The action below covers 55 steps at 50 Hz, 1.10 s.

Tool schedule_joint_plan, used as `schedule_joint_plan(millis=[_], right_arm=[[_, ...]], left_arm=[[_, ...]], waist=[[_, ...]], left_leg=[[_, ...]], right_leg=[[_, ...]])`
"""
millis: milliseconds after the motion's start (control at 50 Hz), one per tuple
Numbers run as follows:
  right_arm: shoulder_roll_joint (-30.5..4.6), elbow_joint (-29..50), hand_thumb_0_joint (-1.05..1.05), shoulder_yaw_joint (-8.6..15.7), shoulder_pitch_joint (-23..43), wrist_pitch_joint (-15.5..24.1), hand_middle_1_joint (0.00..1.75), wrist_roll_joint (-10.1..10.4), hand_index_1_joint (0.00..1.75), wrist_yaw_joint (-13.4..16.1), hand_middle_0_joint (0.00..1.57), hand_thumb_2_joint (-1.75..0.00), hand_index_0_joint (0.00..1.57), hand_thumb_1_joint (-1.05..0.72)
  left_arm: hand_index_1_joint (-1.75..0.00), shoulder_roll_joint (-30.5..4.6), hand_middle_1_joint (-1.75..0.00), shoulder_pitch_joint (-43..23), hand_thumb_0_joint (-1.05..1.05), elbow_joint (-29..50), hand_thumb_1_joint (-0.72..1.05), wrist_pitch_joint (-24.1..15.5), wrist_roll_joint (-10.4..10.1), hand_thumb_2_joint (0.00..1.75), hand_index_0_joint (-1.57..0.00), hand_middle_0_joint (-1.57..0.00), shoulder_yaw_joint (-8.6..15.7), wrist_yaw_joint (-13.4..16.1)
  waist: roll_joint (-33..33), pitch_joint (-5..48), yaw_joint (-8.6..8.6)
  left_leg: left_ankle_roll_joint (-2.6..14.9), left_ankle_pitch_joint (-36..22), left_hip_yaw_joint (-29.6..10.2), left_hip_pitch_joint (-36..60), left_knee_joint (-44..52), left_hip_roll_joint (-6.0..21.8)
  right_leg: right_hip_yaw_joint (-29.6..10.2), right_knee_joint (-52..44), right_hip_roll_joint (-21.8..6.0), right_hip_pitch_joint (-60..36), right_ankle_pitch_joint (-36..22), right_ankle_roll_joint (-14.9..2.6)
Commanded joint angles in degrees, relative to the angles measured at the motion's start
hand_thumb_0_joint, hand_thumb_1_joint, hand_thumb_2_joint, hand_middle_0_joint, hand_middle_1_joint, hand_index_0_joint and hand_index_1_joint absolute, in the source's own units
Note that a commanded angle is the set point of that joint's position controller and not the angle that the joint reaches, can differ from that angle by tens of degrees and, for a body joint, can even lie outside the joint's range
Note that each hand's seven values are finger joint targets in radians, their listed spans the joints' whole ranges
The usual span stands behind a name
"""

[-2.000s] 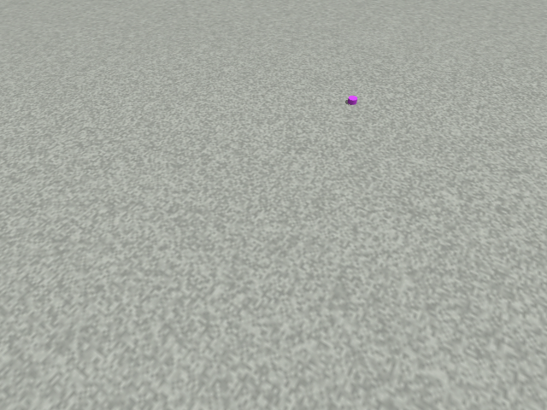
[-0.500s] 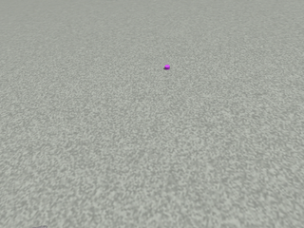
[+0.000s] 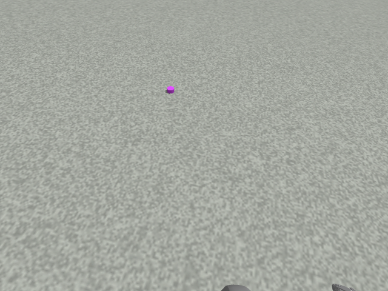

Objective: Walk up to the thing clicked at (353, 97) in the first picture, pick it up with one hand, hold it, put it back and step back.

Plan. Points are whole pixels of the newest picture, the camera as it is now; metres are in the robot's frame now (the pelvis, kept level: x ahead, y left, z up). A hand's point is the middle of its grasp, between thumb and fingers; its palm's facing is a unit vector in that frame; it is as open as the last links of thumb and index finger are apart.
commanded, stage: walk up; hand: left
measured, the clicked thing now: (170, 89) +1.70 +0.21 -0.75
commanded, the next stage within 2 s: none
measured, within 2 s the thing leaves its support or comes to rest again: neither
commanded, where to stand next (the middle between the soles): +1.31 -0.02 m, yaw -2 degrees
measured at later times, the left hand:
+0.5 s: hand (122, 187) +0.39 +0.22 -0.11, palm faces -0.07 -0.92 -0.38, open 7.4 cm
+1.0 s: hand (124, 132) +0.62 +0.26 -0.13, palm faces -0.11 -0.93 -0.34, open 7.4 cm
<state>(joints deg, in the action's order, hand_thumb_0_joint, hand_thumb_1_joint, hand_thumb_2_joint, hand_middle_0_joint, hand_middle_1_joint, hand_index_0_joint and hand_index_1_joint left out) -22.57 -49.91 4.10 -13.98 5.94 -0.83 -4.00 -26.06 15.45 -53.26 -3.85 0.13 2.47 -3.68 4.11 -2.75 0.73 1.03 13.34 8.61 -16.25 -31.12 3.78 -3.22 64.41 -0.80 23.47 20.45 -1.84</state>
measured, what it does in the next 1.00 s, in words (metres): walks ahead: right foot, then left foot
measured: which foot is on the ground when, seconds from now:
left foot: down 0.00-0.28, up 0.30-0.68, down 0.70-1.00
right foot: up 0.00-0.24, down 0.26-0.72, up 0.74-1.00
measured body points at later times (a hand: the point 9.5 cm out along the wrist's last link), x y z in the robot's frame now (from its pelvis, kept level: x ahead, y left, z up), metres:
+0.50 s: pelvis +0.28 -0.04 +0.01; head +0.30 -0.07 +0.46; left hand +0.39 +0.26 -0.08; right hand +0.34 -0.37 -0.12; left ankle +0.32 +0.11 -0.67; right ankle +0.30 -0.16 -0.73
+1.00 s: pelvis +0.54 -0.01 +0.01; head +0.55 +0.00 +0.46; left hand +0.62 +0.31 -0.11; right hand +0.58 -0.34 -0.09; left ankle +0.53 +0.10 -0.73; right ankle +0.66 -0.18 -0.69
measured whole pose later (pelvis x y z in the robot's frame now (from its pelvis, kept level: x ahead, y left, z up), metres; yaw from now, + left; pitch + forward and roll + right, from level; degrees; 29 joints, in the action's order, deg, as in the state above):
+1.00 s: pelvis +0.54 -0.01 +0.01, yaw -3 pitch -2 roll +1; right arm -23.5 -50.3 2.7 -18.2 5.4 -0.3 -4.1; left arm -25.3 15.2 -53.4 -3.2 0.9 2.9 -4.8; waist 2.5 -3.5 0.7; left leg 1.8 15.3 7.4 -7.3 -24.9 1.1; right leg 1.1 44.6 -6.9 30.6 12.1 0.3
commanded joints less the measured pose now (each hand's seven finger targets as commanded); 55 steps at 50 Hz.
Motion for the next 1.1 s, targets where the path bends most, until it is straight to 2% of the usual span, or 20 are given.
schedule_joint_plan(millis=[0, 60, 180, 240, 260, 280, 320, 380, 480, 580, 640, 660, 680, 700, 720, 740, 820, 900, 1000, 1080], right_arm=[[-16.6, 4.1, 0.0, 4.2, -1.5, 1.7, 0.3, 0.3, 0.3, 1.5, 0.2, -0.9, 0.2, -0.9], [-18.0, 4.2, 0.0, 4.3, -2.1, 2.0, 0.3, 0.3, 0.3, 1.2, 0.2, -0.9, 0.2, -0.9], [-17.8, 3.6, 0.0, 4.0, -2.9, 0.8, 0.3, 0.5, 0.3, 1.3, 0.2, -0.9, 0.2, -0.9], [-14.0, 3.6, 0.0, 2.2, -4.7, 0.1, 0.3, 0.0, 0.3, 1.8, 0.2, -0.9, 0.2, -0.9], [-9.2, 4.9, 0.0, 0.7, -7.9, 0.2, 0.3, 0.4, 0.3, 1.7, 0.2, -0.9, 0.2, -0.9], [-13.5, 4.7, 0.0, 1.6, -6.6, 0.0, 0.3, 1.1, 0.3, 2.0, 0.2, -0.9, 0.2, -0.9], [-15.9, 2.4, 0.0, 2.3, -3.4, -0.6, 0.3, 1.4, 0.3, 2.3, 0.2, -0.9, 0.2, -0.9], [-13.7, 0.8, 0.0, 2.0, -5.7, -1.2, 0.3, 1.0, 0.3, 1.2, 0.2, -0.9, 0.2, -0.9], [-12.7, 2.2, 0.0, 2.8, -1.5, -1.6, 0.3, -0.2, 0.3, -0.7, 0.2, -0.9, 0.2, -0.9], [-11.2, 3.6, 0.0, 3.0, 4.7, -0.5, 0.3, -0.3, 0.3, -1.4, 0.2, -0.9, 0.2, -0.9], [-13.3, 1.0, 0.0, 4.1, -3.2, -0.3, 0.3, -0.3, 0.3, -0.9, 0.2, -0.9, 0.2, -0.9], [-15.6, -0.8, 0.0, 5.1, -10.2, 0.0, 0.3, -0.7, 0.3, -0.2, 0.2, -0.9, 0.2, -0.9], [-20.4, -1.6, 0.0, 6.6, -17.1, 0.3, 0.3, -1.7, 0.3, 0.8, 0.2, -0.9, 0.2, -0.9], [-23.1, 0.8, 0.0, 6.8, -14.8, 0.5, 0.3, -0.3, 0.3, 1.1, 0.2, -0.9, 0.2, -0.9], [-22.6, 1.4, 0.0, 6.9, -11.5, 0.2, 0.3, 1.5, 0.3, 1.1, 0.2, -0.9, 0.2, -0.9], [-20.1, 2.7, 0.0, 5.7, -6.5, 0.1, 0.3, 1.5, 0.3, 1.5, 0.2, -0.9, 0.2, -0.9], [-15.9, 3.8, 0.0, 3.5, -1.3, 0.6, 0.3, 0.9, 0.3, 1.5, 0.2, -0.9, 0.2, -0.9], [-17.2, 4.2, 0.0, 3.8, -2.9, 1.0, 0.3, 0.8, 0.3, 1.3, 0.2, -0.9, 0.2, -0.9], [-16.9, 4.2, 0.0, 3.6, -3.0, 0.7, 0.3, 0.9, 0.3, 1.1, 0.2, -0.9, 0.2, -0.9], [-16.7, 4.7, 0.0, 3.4, -2.4, -0.3, 0.3, 0.7, 0.3, 1.7, 0.2, -0.9, 0.2, -0.9]], left_arm=[[-0.3, -9.8, -0.3, -1.2, 0.0, 4.7, 0.9, -0.9, -0.4, 0.9, -0.2, -0.2, 3.0, -1.0], [-0.3, -8.7, -0.3, -6.3, 0.0, 6.7, 0.9, -0.8, 0.2, 0.9, -0.2, -0.2, 2.8, -2.1], [-0.3, -8.1, -0.3, -10.5, 0.0, 6.0, 0.9, -0.7, 0.2, 0.9, -0.2, -0.2, 3.5, -2.4], [-0.3, -13.0, -0.3, 4.0, 0.0, 2.0, 0.9, -1.5, 0.3, 0.9, -0.2, -0.2, 5.9, -0.7], [-0.3, -18.5, -0.3, 10.1, 0.0, 1.8, 0.9, -1.8, 0.7, 0.9, -0.2, -0.2, 7.7, 0.2], [-0.3, -21.9, -0.3, 9.2, 0.0, 2.6, 0.9, -1.8, -0.5, 0.9, -0.2, -0.2, 7.7, 0.6], [-0.3, -18.0, -0.3, 1.5, 0.0, 4.9, 0.9, -1.8, -1.8, 0.9, -0.2, -0.2, 6.6, 1.0], [-0.3, -12.9, -0.3, -2.2, 0.0, 5.6, 0.9, -2.5, -1.2, 0.9, -0.2, -0.2, 5.0, 1.4], [-0.3, -13.7, -0.3, -2.7, 0.0, 7.5, 0.9, -3.5, -0.1, 0.9, -0.2, -0.2, 5.3, 1.3], [-0.3, -13.9, -0.3, -0.4, 0.0, 7.1, 0.9, -3.2, 0.0, 0.9, -0.2, -0.2, 5.2, 0.9], [-0.3, -13.5, -0.3, -1.9, 0.0, 7.4, 0.9, -2.6, 0.3, 0.9, -0.2, -0.2, 4.7, 1.2], [-0.3, -11.1, -0.3, 0.2, 0.0, 7.3, 0.9, -2.5, 0.6, 0.9, -0.2, -0.2, 3.7, 1.3], [-0.3, -6.8, -0.3, 2.2, 0.0, 7.8, 0.9, -2.4, -0.1, 0.9, -0.2, -0.2, 2.2, 1.5], [-0.3, -8.3, -0.3, 3.4, 0.0, 7.9, 0.9, -2.1, -1.1, 0.9, -0.2, -0.2, 2.8, 2.0], [-0.3, -12.5, -0.3, 0.1, 0.0, 6.8, 0.9, -2.0, -0.3, 0.9, -0.2, -0.2, 3.0, 2.7], [-0.3, -13.0, -0.3, 1.1, 0.0, 5.8, 0.9, -1.8, -0.4, 0.9, -0.2, -0.2, 2.5, 2.4], [-0.3, -11.2, -0.3, 5.4, 0.0, 2.2, 0.9, -0.9, -0.3, 0.9, -0.2, -0.2, 3.0, 0.6], [-0.3, -9.8, -0.3, -0.8, 0.0, 4.2, 0.9, -0.6, 0.4, 0.9, -0.2, -0.2, 3.2, -0.5], [-0.3, -8.2, -0.3, -5.6, 0.0, 4.8, 0.9, -1.0, 0.3, 0.9, -0.2, -0.2, 3.6, -1.0], [-0.3, -8.4, -0.3, -3.4, 0.0, 3.5, 0.9, -1.4, 0.3, 0.9, -0.2, -0.2, 4.2, -0.6]], waist=[[-11.1, -0.1, 0.51], [-12.1, -0.9, 1.29], [-9.6, 1.7, 0.61], [2.6, 9.9, -7.55], [15.9, 13.7, -8.83], [14.4, 12.1, -8.52], [0.5, 5.1, -5.54], [3.8, 1.2, -1.55], [3.4, 0.1, -1.86], [1.4, 0.7, -3.16], [-3.3, 3.3, 1.89], [-10.0, 7.1, 5.33], [-22.2, 10.9, 7.88], [-21.4, 9.8, 6.39], [-12.6, 7.1, 5.49], [-8.5, 3.9, 2.82], [-11.9, 0.9, -0.62], [-12.0, -1.7, 0.84], [-11.6, -1.6, 0.68], [-8.8, 0.2, -1.79]], left_leg=[[11.18, 3.1, -13.5, 8.0, 20.1, 13.8], [12.18, 2.1, -10.0, 9.0, 20.8, 14.0], [8.1, -6.5, -5.1, 7.9, 13.7, 12.1], [4.38, -13.7, -0.6, -0.8, -16.2, 5.8], [2.09, 7.0, -0.2, -12.5, -32.0, -0.2], [0.88, 16.4, -5.0, -22.5, -39.2, -4.0], [1.21, 8.9, -12.8, -21.1, -41.3, 2.0], [1.13, 3.6, -11.6, -15.3, -31.7, 3.7], [-1.68, 0.4, -8.8, -15.2, -15.5, 4.8], [-0.58, -8.7, -5.5, -6.3, -2.9, 2.3], [1.25, -4.7, -3.0, 9.1, -0.8, -0.8], [3.67, 0.0, -5.3, 19.1, 1.1, -0.6], [7.21, 11.1, -22.2, 26.2, 6.6, 10.7], [11.94, 18.3, -47.4, 28.2, 18.1, 21.2], [14.52, 21.1, -46.8, 21.4, 18.7, 22.2], [11.68, 19.1, -36.1, 16.0, 18.2, 19.0], [10.06, 7.0, -17.5, 5.4, 19.0, 12.0], [12.93, 7.3, -15.5, 5.7, 20.5, 12.9], [10.01, 0.3, -10.6, 5.8, 17.1, 10.3], [8.42, -3.4, -9.4, 2.6, 8.1, 10.0]], right_leg=[[-0.4, -9.6, -5.7, 11.0, -3.6, 2.28], [2.5, -20.6, -7.0, 10.2, -7.5, 2.39], [7.9, -30.4, -2.8, -3.0, -16.3, -0.08], [5.0, -35.3, -1.1, -27.8, -7.7, -2.58], [-15.6, -40.2, -14.5, -36.8, 4.8, -5.72], [-38.5, -50.6, -23.6, -37.5, 7.3, -12.23], [-25.1, -48.8, -20.8, -26.6, -2.3, -12.25], [-10.1, -50.0, -13.7, -14.4, -9.1, -9.42], [-3.5, -52.5, -14.0, -11.0, -1.5, -11.69], [0.2, -48.5, -12.5, -10.6, -6.3, -9.13], [3.1, -36.4, -10.8, -5.1, -12.8, -7.04], [5.6, -21.6, -7.7, -1.4, -17.7, -5.25], [7.9, -2.6, -2.4, 8.3, -8.7, -2.2], [4.4, 4.4, 4.7, 19.1, 8.8, -1.3], [-1.8, 8.4, -0.1, 18.7, 7.3, -1.69], [-3.5, 7.0, -2.8, 17.2, 1.7, -1.51], [0.8, -5.4, -6.5, 8.5, -3.6, 1.05], [3.3, -17.0, -7.7, 9.9, -5.6, 2.27], [5.6, -29.3, -5.8, 3.1, -16.1, 1.3], [8.2, -32.7, -2.6, -9.3, -13.2, 0.17]])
